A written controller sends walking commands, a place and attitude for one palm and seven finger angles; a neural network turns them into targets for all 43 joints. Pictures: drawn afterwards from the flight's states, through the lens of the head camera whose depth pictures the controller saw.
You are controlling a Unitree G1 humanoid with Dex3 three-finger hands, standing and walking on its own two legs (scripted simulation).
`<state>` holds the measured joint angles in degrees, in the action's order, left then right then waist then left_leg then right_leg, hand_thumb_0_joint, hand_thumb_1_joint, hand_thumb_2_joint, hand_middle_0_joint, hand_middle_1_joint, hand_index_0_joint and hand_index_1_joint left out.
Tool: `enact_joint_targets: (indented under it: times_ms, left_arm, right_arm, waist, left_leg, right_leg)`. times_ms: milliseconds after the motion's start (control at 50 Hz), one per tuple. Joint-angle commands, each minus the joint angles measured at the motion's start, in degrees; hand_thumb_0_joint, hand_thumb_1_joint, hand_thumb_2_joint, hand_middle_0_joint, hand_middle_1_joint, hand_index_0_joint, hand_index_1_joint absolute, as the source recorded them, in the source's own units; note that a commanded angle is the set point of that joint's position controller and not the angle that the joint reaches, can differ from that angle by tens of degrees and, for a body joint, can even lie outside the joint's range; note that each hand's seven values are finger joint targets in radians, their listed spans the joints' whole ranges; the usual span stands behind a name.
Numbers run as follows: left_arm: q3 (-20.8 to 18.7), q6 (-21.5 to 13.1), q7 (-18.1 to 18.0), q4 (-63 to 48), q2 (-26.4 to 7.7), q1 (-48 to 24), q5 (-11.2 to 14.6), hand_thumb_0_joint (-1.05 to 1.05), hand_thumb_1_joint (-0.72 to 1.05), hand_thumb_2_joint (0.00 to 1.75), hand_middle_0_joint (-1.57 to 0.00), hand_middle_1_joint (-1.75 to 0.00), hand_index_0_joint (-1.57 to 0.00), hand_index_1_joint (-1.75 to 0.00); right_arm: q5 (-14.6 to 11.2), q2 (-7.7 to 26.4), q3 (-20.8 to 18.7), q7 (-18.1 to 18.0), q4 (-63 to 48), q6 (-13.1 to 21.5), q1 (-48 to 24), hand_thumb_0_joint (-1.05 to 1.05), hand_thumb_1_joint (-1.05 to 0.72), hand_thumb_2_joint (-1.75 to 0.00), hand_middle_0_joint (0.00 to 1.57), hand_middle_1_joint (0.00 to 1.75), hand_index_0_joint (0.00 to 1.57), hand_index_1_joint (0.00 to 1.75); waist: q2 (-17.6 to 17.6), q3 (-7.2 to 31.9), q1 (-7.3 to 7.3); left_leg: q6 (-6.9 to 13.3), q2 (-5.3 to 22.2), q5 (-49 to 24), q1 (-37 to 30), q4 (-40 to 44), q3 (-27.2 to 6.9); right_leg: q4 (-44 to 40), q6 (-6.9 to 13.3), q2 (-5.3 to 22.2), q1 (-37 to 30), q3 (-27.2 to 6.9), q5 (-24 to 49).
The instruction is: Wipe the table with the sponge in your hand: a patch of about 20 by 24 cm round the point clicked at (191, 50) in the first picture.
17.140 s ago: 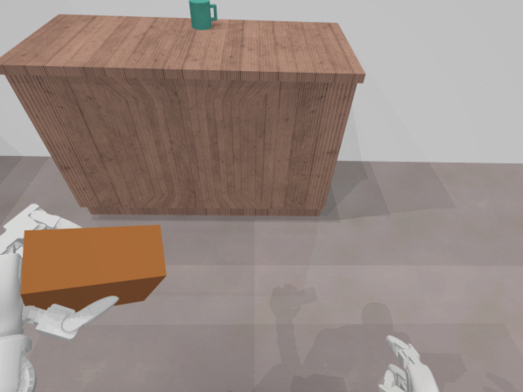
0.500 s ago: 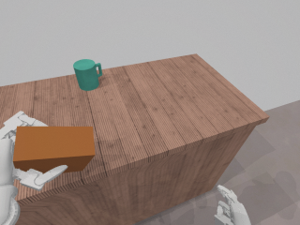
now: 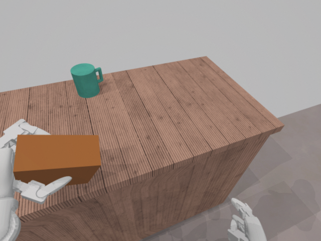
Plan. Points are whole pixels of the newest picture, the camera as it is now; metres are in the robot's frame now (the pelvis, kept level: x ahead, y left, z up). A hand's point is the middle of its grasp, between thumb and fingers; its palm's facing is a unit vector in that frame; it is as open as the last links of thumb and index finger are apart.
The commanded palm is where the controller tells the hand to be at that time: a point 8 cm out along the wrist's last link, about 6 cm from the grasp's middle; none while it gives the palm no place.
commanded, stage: shuffle to correct the standing spot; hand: left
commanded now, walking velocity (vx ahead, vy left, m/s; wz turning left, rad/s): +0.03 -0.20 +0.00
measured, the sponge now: (71, 162) +0.23 +0.20 +0.13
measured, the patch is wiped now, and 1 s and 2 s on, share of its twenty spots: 0.00 0.00 0.00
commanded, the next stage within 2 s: come to a stop and stand still in 0.42 s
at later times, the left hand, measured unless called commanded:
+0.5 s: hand (84, 159) +0.23 +0.17 +0.16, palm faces +0.33 -0.87 -0.35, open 10.3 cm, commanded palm +0.17 +0.22 +0.17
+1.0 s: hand (78, 174) +0.20 +0.17 +0.15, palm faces +0.38 -0.85 -0.36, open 10.3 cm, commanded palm +0.15 +0.22 +0.17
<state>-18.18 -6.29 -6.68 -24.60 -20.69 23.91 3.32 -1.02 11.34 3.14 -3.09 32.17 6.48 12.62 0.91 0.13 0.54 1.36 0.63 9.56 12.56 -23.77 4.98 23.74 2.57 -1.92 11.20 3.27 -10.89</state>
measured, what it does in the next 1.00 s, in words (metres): shifts its weight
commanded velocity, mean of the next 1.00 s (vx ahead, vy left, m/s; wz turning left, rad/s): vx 0.01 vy -0.09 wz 0.00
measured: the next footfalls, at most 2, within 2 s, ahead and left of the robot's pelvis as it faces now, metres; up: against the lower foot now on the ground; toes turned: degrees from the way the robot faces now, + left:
none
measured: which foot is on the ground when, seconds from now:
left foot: down 0.00-1.00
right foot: down 0.00-1.00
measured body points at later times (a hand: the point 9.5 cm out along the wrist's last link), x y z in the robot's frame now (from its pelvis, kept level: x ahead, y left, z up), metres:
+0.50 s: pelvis +0.01 -0.06 -0.01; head +0.00 -0.07 +0.44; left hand +0.20 +0.21 +0.18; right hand +0.19 -0.30 -0.08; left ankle +0.04 +0.10 -0.74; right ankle +0.02 -0.09 -0.74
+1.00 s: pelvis -0.01 -0.07 -0.01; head -0.02 -0.09 +0.44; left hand +0.18 +0.22 +0.17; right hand +0.18 -0.29 -0.09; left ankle +0.04 +0.10 -0.74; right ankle +0.02 -0.09 -0.74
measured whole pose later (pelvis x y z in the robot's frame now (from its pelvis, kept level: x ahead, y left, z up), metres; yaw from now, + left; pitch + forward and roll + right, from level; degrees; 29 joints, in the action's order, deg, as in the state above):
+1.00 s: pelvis -0.01 -0.07 -0.01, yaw +0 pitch -3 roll -1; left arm -16.0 -3.9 -6.4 -22.3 -19.5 24.7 5.3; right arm -2.5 14.1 2.1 -2.7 33.4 4.0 10.9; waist -3.7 -0.3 1.4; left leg 1.5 4.6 12.3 15.0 -29.4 -2.6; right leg 22.0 7.3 -8.0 9.9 6.1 -10.1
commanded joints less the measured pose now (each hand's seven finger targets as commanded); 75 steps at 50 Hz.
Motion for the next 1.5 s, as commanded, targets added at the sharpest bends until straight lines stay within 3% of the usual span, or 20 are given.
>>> enact_joint_targets:
  times_ms: [0, 120, 240, 340, 460, 540, 560, 600, 740, 820, 920, 960, 1020, 1160, 1220, 1240, 1300, 1420, 1440, 1480]
  left_arm:
    - [-5.1, -3.4, -0.3, -12.5, -8.8, -6.1, 0.7, 0.00, 0.10, 1.30, -1.20, -1.60, -1.20, -1.60]
    - [-5.9, -2.7, 0.1, -13.0, -9.5, -5.2, 1.6, 0.00, 0.10, 1.30, -1.20, -1.60, -1.20, -1.60]
    - [-7.0, -2.3, 0.0, -15.2, -11.1, -4.9, 2.6, 0.00, 0.10, 1.30, -1.20, -1.60, -1.20, -1.60]
    - [-7.9, -2.0, -0.1, -15.6, -11.7, -3.5, 3.4, 0.00, 0.10, 1.30, -1.20, -1.60, -1.20, -1.60]
    - [-6.6, -1.4, 0.1, -13.3, -10.0, -2.7, 4.0, 0.00, 0.10, 1.30, -1.20, -1.60, -1.20, -1.60]
    - [-7.9, -1.3, -0.2, -13.6, -11.7, -2.0, 3.8, 0.00, 0.10, 1.30, -1.20, -1.60, -1.20, -1.60]
    - [-6.8, -1.6, -0.2, -13.4, -10.2, -1.9, 3.7, 0.00, 0.10, 1.30, -1.20, -1.60, -1.20, -1.60]
    - [-7.5, -1.8, -0.3, -13.9, -10.9, -1.7, 3.4, 0.00, 0.10, 1.30, -1.20, -1.60, -1.20, -1.60]
    - [-6.9, -1.8, -0.8, -12.5, -11.1, -3.8, 2.7, 0.00, 0.10, 1.30, -1.20, -1.60, -1.20, -1.60]
    - [-5.5, -1.4, -0.4, -9.3, -9.6, -4.4, 2.6, 0.00, 0.10, 1.30, -1.20, -1.60, -1.20, -1.60]
    - [-4.5, -1.5, -0.4, -10.2, -9.4, -6.1, 2.4, 0.00, 0.10, 1.30, -1.20, -1.60, -1.20, -1.60]
    - [-4.3, -1.8, -0.6, -11.4, -9.7, -6.2, 2.3, 0.00, 0.10, 1.30, -1.20, -1.60, -1.20, -1.60]
    - [-5.1, -1.8, -0.8, -13.2, -10.4, -6.2, 2.2, 0.00, 0.10, 1.30, -1.20, -1.60, -1.20, -1.60]
    - [-5.0, -1.8, -1.2, -13.6, -10.2, -4.1, 2.3, 0.00, 0.10, 1.30, -1.20, -1.60, -1.20, -1.60]
    - [-5.6, -1.8, -1.2, -13.1, -10.3, -3.7, 2.2, 0.00, 0.10, 1.30, -1.20, -1.60, -1.20, -1.60]
    - [-5.3, -1.7, -1.3, -12.9, -10.4, -3.6, 2.1, 0.00, 0.10, 1.30, -1.20, -1.60, -1.20, -1.60]
    - [-5.2, -2.0, -1.1, -13.1, -9.9, -4.3, 1.7, 0.00, 0.10, 1.30, -1.20, -1.60, -1.20, -1.60]
    - [-5.1, -3.1, -1.1, -15.9, -9.5, -4.8, 0.6, 0.00, 0.10, 1.30, -1.20, -1.60, -1.20, -1.60]
    - [-5.6, -3.3, -1.2, -16.5, -10.4, -4.8, 0.6, 0.00, 0.10, 1.30, -1.20, -1.60, -1.20, -1.60]
    - [-4.9, -3.7, -1.1, -16.6, -9.4, -4.5, 0.2, 0.00, 0.10, 1.30, -1.20, -1.60, -1.20, -1.60]
  right_arm:
    - [0.1, 6.9, -3.1, -0.4, -9.8, 2.7, -7.7, 0.00, -0.90, -0.90, 0.20, 0.30, 0.20, 0.30]
    - [-0.2, 6.8, -3.4, 0.0, -10.1, 1.7, -7.6, 0.00, -0.90, -0.90, 0.20, 0.30, 0.20, 0.30]
    - [-0.8, 6.6, -3.2, 0.1, -10.1, 1.0, -8.7, 0.00, -0.90, -0.90, 0.20, 0.30, 0.20, 0.30]
    - [-0.9, 6.6, -3.3, 0.1, -10.1, 0.6, -8.5, 0.00, -0.90, -0.90, 0.20, 0.30, 0.20, 0.30]
    - [-1.0, 6.9, -3.3, 0.5, -9.6, 0.0, -7.8, 0.00, -0.90, -0.90, 0.20, 0.30, 0.20, 0.30]
    - [-1.5, 7.3, -3.6, 0.3, -9.7, 0.1, -9.0, 0.00, -0.90, -0.90, 0.20, 0.30, 0.20, 0.30]
    - [-1.2, 7.4, -3.4, 0.4, -9.5, 0.0, -8.3, 0.00, -0.90, -0.90, 0.20, 0.30, 0.20, 0.30]
    - [-1.2, 7.6, -3.6, 0.3, -9.4, 0.4, -8.4, 0.00, -0.90, -0.90, 0.20, 0.30, 0.20, 0.30]
    - [-1.2, 8.1, -3.3, -0.2, -8.3, 0.5, -9.4, 0.00, -0.90, -0.90, 0.20, 0.30, 0.20, 0.30]
    - [-1.3, 8.0, -3.3, -0.3, -8.3, 0.6, -8.7, 0.00, -0.90, -0.90, 0.20, 0.30, 0.20, 0.30]
    - [-1.3, 8.1, -3.2, -0.2, -8.2, 0.7, -8.8, 0.00, -0.90, -0.90, 0.20, 0.30, 0.20, 0.30]
    - [-1.0, 8.0, -2.9, -0.2, -8.1, 0.6, -9.3, 0.00, -0.90, -0.90, 0.20, 0.30, 0.20, 0.30]
    - [-1.1, 8.0, -3.0, -0.3, -8.5, 1.0, -9.0, 0.00, -0.90, -0.90, 0.20, 0.30, 0.20, 0.30]
    - [-0.7, 8.2, -2.8, -0.6, -8.3, 1.2, -8.3, 0.00, -0.90, -0.90, 0.20, 0.30, 0.20, 0.30]
    - [-0.9, 8.2, -3.0, -0.7, -8.5, 1.7, -7.9, 0.00, -0.90, -0.90, 0.20, 0.30, 0.20, 0.30]
    - [-1.0, 8.5, -3.0, -0.7, -8.2, 1.6, -8.3, 0.00, -0.90, -0.90, 0.20, 0.30, 0.20, 0.30]
    - [-0.7, 8.5, -2.9, -0.7, -8.5, 2.0, -7.9, 0.00, -0.90, -0.90, 0.20, 0.30, 0.20, 0.30]
    - [0.0, 8.1, -3.0, -0.8, -8.8, 2.8, -8.1, 0.00, -0.90, -0.90, 0.20, 0.30, 0.20, 0.30]
    - [0.0, 8.0, -2.8, -0.9, -8.7, 2.9, -9.0, 0.00, -0.90, -0.90, 0.20, 0.30, 0.20, 0.30]
    - [0.4, 7.6, -2.9, -1.0, -8.8, 3.2, -8.3, 0.00, -0.90, -0.90, 0.20, 0.30, 0.20, 0.30]
  waist:
    - [-6.5, 5.2, -0.13]
    - [-4.1, 6.3, -0.54]
    - [-6.0, 6.9, -0.86]
    - [-4.5, 8.0, -0.84]
    - [-1.9, 5.9, -1.05]
    - [-4.1, 5.0, -0.65]
    - [-3.3, 5.0, -0.47]
    - [-3.3, 5.2, -0.11]
    - [-2.0, 5.4, 0.42]
    - [1.5, 3.6, 0.57]
    - [0.4, 3.5, 0.61]
    - [-2.3, 3.4, 0.57]
    - [-1.6, 3.5, 0.68]
    - [-4.1, 2.5, 0.19]
    - [-2.0, 2.5, 0.07]
    - [-4.1, 2.2, -0.07]
    - [-2.8, 1.5, 0.05]
    - [-7.2, 3.2, 0.47]
    - [-9.8, 3.4, 0.55]
    - [-9.3, 3.5, 0.77]
  left_leg:
    - [0.1, 10.8, 5.5, -3.9, 7.4, -11.6]
    - [0.3, 9.8, -0.6, -3.9, 1.7, -8.8]
    - [0.2, 8.7, -0.1, -3.9, -1.1, -7.6]
    - [0.3, 8.4, -3.2, -3.9, -3.8, -6.6]
    - [0.3, 7.4, -0.6, -2.2, -7.2, -5.6]
    - [0.6, 6.5, 1.0, -2.5, -7.7, -5.6]
    - [0.8, 6.1, 0.8, -1.6, -8.0, -5.7]
    - [0.8, 5.2, 0.6, -1.5, -8.3, -5.7]
    - [1.3, 4.7, -1.5, -2.1, -6.0, -7.5]
    - [1.2, 4.0, 1.0, -2.5, -8.0, -7.9]
    - [1.1, 3.8, 2.0, -3.2, -8.6, -8.4]
    - [1.4, 4.2, 2.4, -3.9, -6.5, -8.9]
    - [1.2, 4.0, 2.7, -3.6, -7.3, -8.9]
    - [1.0, 4.7, 5.4, -3.9, -4.1, -10.7]
    - [0.9, 4.5, 5.6, -3.0, -4.0, -10.6]
    - [0.8, 4.7, 5.7, -4.3, -3.4, -10.9]
    - [1.1, 5.4, 8.5, -1.6, 0.1, -12.4]
    - [1.3, 7.6, 11.5, 0.8, 9.8, -16.5]
    - [0.8, 7.8, 11.6, -0.5, 11.5, -17.2]
    - [0.4, 8.2, 12.3, 0.0, 12.7, -17.4]
  right_leg:
    - [-3.3, -1.3, 5.0, 2.2, -5.3, 1.4]
    - [-4.6, -0.5, 6.2, 1.7, -7.3, 6.3]
    - [-4.8, 0.3, 7.2, 2.5, -9.3, 6.4]
    - [-4.7, 0.2, 8.0, 1.3, -10.0, 9.9]
    - [-6.7, -0.5, 8.9, 3.1, -10.5, 8.5]
    - [-8.9, -4.0, 9.7, 4.0, -12.5, 6.3]
    - [-9.4, -5.1, 9.7, 2.9, -12.3, 6.4]
    - [-10.6, -5.6, 10.1, 1.8, -13.6, 7.8]
    - [-10.0, -5.9, 10.6, -0.7, -12.8, 10.5]
    - [-13.3, -6.0, 10.8, 2.9, -14.4, 2.4]
    - [-13.7, -4.8, 11.5, 4.7, -14.5, -2.9]
    - [-12.9, -4.2, 11.2, 4.7, -13.7, -3.3]
    - [-13.1, -3.7, 11.3, 4.9, -14.3, -4.6]
    - [-10.9, -0.9, 10.3, 6.3, -11.3, -8.6]
    - [-10.4, -0.8, 9.7, 5.5, -11.0, -7.9]
    - [-9.8, -0.5, 9.6, 6.8, -10.8, -8.4]
    - [-8.5, -1.0, 7.9, 5.0, -9.1, -8.6]
    - [-3.6, -1.7, 5.1, -1.9, -6.6, -1.5]
    - [-2.6, -1.7, 5.0, -1.5, -6.3, -1.0]
    - [-2.3, -1.9, 4.6, -2.6, -5.9, 0.1]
